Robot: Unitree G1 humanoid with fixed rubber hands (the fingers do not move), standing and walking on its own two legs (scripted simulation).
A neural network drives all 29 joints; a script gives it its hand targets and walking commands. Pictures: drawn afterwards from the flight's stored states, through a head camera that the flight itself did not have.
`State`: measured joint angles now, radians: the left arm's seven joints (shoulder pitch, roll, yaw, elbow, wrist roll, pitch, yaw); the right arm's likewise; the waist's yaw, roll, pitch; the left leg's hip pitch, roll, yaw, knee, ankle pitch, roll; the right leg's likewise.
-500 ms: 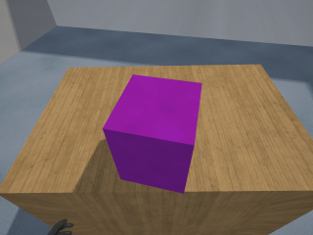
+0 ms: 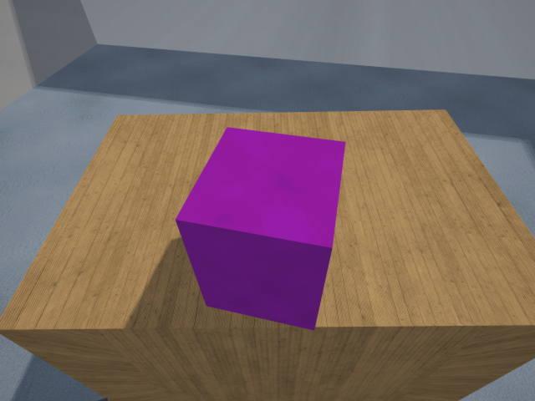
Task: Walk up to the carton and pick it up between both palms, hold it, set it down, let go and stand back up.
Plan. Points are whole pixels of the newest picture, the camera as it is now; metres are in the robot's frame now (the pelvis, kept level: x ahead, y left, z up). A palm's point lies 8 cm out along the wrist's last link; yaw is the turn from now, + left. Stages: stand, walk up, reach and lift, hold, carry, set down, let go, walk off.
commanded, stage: stand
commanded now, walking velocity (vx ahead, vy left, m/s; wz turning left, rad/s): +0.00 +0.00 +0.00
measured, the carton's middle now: (271, 229) +0.40 +0.02 +0.03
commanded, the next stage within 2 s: none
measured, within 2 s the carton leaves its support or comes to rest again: neither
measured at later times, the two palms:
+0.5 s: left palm out of the picture +0.07 +0.30 -0.10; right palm out of the picture +0.05 -0.31 -0.11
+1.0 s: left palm out of the picture +0.06 +0.31 -0.10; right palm out of the picture +0.04 -0.30 -0.11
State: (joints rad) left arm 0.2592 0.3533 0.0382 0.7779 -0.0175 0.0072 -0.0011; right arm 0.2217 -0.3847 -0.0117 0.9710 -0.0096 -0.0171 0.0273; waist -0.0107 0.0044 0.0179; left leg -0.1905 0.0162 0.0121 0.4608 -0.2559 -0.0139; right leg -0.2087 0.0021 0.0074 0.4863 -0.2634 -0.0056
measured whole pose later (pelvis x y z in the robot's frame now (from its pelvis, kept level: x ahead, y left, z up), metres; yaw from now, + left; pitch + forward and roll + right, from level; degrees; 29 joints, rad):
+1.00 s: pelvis -0.01 +0.01 +0.00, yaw +0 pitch -2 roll +0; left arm 0.26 0.35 0.04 0.88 -0.02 0.00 0.00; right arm 0.22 -0.39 0.00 1.02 -0.01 -0.02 0.03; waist -0.01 0.00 0.02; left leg -0.19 0.02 0.01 0.46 -0.24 -0.01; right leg -0.20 0.00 0.01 0.46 -0.23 -0.01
